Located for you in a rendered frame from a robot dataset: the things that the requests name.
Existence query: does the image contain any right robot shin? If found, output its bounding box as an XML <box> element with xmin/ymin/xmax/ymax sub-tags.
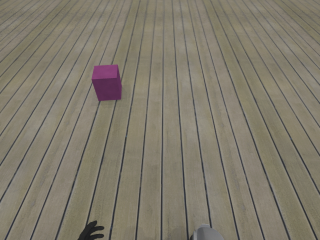
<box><xmin>197</xmin><ymin>224</ymin><xmax>211</xmax><ymax>230</ymax></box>

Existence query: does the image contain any robot left hand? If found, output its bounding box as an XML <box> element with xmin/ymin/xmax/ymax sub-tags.
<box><xmin>77</xmin><ymin>220</ymin><xmax>104</xmax><ymax>240</ymax></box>

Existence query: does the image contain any robot right thigh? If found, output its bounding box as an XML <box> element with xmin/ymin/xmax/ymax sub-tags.
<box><xmin>192</xmin><ymin>227</ymin><xmax>224</xmax><ymax>240</ymax></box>

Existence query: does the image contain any carton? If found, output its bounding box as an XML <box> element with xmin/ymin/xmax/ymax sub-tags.
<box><xmin>91</xmin><ymin>64</ymin><xmax>122</xmax><ymax>101</ymax></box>

